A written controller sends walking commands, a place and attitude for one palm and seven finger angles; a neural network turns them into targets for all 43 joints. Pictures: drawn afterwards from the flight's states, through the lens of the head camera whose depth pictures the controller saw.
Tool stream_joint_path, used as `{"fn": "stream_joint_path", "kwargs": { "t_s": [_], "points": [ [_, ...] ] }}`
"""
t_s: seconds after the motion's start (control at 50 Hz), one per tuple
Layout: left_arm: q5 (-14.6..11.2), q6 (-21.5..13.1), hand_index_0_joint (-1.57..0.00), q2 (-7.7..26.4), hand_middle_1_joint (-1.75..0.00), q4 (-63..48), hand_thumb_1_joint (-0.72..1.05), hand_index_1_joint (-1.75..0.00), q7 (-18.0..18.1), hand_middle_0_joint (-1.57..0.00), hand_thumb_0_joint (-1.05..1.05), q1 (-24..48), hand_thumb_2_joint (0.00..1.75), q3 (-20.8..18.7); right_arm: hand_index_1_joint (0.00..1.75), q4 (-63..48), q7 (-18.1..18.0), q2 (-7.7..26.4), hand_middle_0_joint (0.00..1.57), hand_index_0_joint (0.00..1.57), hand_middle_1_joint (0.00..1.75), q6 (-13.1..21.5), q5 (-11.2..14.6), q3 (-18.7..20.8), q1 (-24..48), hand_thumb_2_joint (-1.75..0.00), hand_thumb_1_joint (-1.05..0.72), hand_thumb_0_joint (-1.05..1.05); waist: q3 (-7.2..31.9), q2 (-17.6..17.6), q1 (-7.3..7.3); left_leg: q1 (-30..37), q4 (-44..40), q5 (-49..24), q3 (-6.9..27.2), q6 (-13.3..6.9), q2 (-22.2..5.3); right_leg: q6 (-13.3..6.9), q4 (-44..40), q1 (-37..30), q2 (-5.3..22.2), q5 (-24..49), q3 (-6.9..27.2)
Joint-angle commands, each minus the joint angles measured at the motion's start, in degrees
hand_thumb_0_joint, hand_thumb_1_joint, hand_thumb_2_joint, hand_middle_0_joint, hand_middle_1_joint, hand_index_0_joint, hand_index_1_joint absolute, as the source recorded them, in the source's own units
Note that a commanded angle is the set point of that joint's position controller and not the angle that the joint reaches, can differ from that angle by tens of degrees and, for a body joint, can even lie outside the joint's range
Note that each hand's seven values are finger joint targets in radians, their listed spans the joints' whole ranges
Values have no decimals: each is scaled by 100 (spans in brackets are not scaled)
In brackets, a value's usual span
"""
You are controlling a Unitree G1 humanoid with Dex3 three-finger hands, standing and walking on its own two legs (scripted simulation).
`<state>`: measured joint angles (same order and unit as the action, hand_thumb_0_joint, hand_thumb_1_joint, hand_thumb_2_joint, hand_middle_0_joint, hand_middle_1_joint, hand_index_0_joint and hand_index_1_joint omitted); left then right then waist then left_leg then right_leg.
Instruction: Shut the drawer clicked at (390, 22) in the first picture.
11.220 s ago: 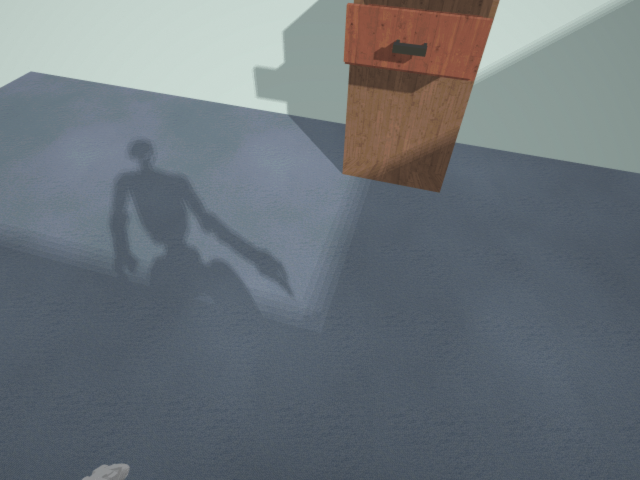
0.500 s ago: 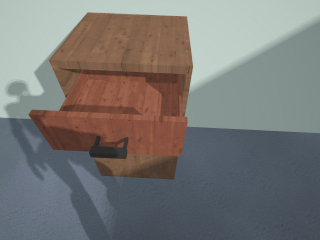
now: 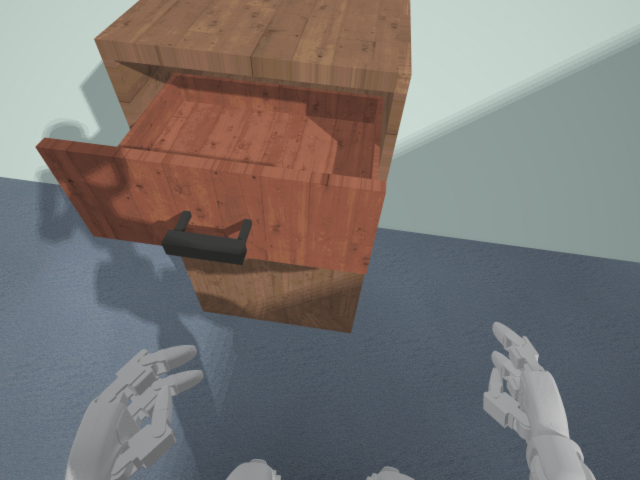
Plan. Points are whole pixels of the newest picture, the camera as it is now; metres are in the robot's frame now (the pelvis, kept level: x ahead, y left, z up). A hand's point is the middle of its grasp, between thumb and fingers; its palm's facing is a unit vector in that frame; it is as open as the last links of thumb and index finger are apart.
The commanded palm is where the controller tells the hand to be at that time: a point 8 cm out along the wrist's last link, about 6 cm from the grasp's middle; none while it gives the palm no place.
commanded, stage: raise the hand and make a fist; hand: left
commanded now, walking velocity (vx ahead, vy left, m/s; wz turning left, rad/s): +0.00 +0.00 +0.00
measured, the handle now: (210, 234) +0.41 +0.20 +0.06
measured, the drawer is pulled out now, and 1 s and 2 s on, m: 0.22 0.22 0.22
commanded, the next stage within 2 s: bring the fist close to the handle in 1.42 s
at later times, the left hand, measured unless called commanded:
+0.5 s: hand (170, 371) +0.20 +0.17 +0.09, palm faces -0.03 -1.00 -0.05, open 3.3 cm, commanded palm +0.17 +0.22 +0.11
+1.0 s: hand (175, 342) +0.21 +0.16 +0.15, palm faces -0.03 -1.00 -0.05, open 3.2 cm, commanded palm +0.18 +0.21 +0.16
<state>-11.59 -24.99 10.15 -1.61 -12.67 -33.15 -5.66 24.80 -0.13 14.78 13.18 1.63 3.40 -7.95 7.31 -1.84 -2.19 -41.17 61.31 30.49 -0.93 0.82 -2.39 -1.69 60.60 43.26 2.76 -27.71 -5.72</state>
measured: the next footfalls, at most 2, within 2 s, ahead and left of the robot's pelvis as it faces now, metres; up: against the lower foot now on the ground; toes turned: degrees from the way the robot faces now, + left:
none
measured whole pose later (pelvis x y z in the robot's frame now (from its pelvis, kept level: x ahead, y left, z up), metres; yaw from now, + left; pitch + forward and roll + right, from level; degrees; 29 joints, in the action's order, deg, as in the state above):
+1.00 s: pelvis +0.03 +0.03 +0.04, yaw +0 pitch +5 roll -1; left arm -8.7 -7.2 10.2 -25.4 -6.4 -32.0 1.7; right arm 27.3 -0.5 11.5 12.8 2.1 -4.2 -14.6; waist 6.0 2.6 -1.9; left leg -26.3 48.7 27.4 -1.5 -1.2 -0.9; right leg 0.9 46.5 27.5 3.3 -23.7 -5.5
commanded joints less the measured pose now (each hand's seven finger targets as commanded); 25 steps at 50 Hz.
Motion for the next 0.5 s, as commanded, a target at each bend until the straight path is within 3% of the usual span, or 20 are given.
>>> {"fn": "stream_joint_path", "kwargs": {
  "t_s": [0.0, 0.02, 0.06, 0.12, 0.16, 0.2, 0.24, 0.26, 0.34, 0.36, 0.38, 0.44, 0.46, 0.48],
  "points": [
    [-215, -908, -70, 597, -84, -2221, 90, -84, -129, -70, 0, 1221, 90, -162, 30, -423, -157, 488, 20, 20, 30, 299, -29, 30, -331, -90, -90, 0, 789, 501, 588, 52, -426, -1425, 99, -227, 225, 71, -1122, -608, -217, 1097, 715],
    [-252, -883, -72, 618, -86, -2081, 90, -86, -286, -72, 0, 1337, 90, -99, 30, -359, -180, 537, 20, 20, 30, 358, 1, -6, -327, -90, -90, 0, 710, 425, 682, -20, -385, -1282, 134, -234, 213, 88, -1178, -507, -220, 894, 713],
    [-310, -593, -76, 723, -91, -1652, 90, -91, -583, -76, 0, 1397, 90, -74, 30, -290, -240, 594, 20, 20, 30, 439, 58, -46, -251, -90, -90, 0, 566, 267, 701, -132, -379, -1087, 143, -250, 213, 111, -1384, -555, -194, 513, 832],
    [-458, 93, -82, 1062, -97, -1450, 90, -97, -768, -82, 0, 954, 90, -557, 30, -368, -307, 584, 20, 20, 30, 448, 132, -40, -204, -90, -90, 0, 1047, 97, 402, -105, -609, -1205, 102, -241, 271, 186, -1708, -1276, -49, 420, 987],
    [-540, 515, -86, 1163, -101, -1174, 90, -101, -675, -86, 0, 679, 90, -893, 30, -357, -337, 516, 20, 20, 30, 374, 133, -50, -41, -90, -90, 0, 1025, -175, 233, -112, -768, -1310, 111, -223, 279, 235, -1836, -1651, -2, 531, 1020],
    [-630, 655, -90, 1047, -106, -1498, 90, -106, -506, -90, 0, 646, 90, -980, 30, -392, -343, 427, 20, 20, 30, 337, 121, -78, -41, -90, -90, 0, 1101, -176, 133, 14, -995, -1470, 118, -196, 290, 246, -1835, -1903, 41, 866, 912],
    [-643, 626, -94, 954, -110, -1668, 90, -110, -301, -94, 0, 436, 90, -1045, 30, -363, -336, 355, 20, 20, 30, 348, 108, -63, -48, -90, -90, 0, 1027, -126, 71, 182, -1163, -1638, 127, -176, 282, 245, -1796, -1951, 25, 1257, 769],
    [-621, 582, -96, 998, -112, -1588, 90, -112, -226, -96, 0, 337, 90, -1080, 30, -342, -323, 353, 20, 20, 30, 343, 73, -73, 25, -90, -90, 0, 907, -397, 52, 155, -1199, -1700, 158, -172, 263, 252, -1771, -2035, 7, 1412, 745],
    [-466, 286, -104, 673, -121, -1905, 90, -121, -150, -104, 0, 111, 90, -602, 30, -337, -237, 383, 20, 20, 30, 467, 69, -41, -137, -90, -90, 0, 657, 54, 135, 489, -1435, -1747, 96, -188, 271, 189, -1739, -1725, -80, 1402, 478],
    [-402, 229, -106, 760, -123, -2000, 90, -123, -110, -106, 0, 220, 90, -552, 30, -332, -231, 437, 20, 20, 30, 499, 66, -53, -95, -90, -90, 0, 607, 51, 169, 531, -1417, -1772, 93, -206, 267, 178, -1746, -1699, -80, 1363, 498],
    [-377, 186, -108, 625, -125, -2159, 90, -125, -108, -108, 0, 247, 90, -356, 30, -350, -218, 437, 20, 20, 30, 547, 63, -55, -185, -90, -90, 0, 634, 146, 202, 638, -1464, -1749, 84, -212, 275, 170, -1765, -1642, -82, 1308, 461],
    [-308, 170, -114, 650, -132, -2314, 90, -132, -8, -114, 0, 231, 90, -320, 30, -336, -223, 485, 20, 20, 30, 639, 79, -37, -249, -90, -90, 0, 569, 251, 211, 794, -1584, -1657, 102, -201, 260, 132, -1748, -1543, -128, 1160, 299],
    [-255, 197, -116, 614, -134, -2307, 90, -134, 58, -116, 0, 241, 90, -222, 30, -313, -218, 503, 20, 20, 30, 625, 65, -48, -212, -90, -90, 0, 452, 81, 263, 795, -1607, -1630, 142, -216, 236, 135, -1741, -1496, -162, 1132, 257],
    [-228, 193, -118, 526, -136, -2483, 90, -136, 93, -118, 0, 289, 90, -115, 30, -354, -209, 504, 20, 20, 30, 627, 70, -53, -275, -90, -90, 0, 542, 164, 249, 894, -1656, -1695, 152, -222, 243, 124, -1704, -1518, -177, 1232, 213]
  ]
}}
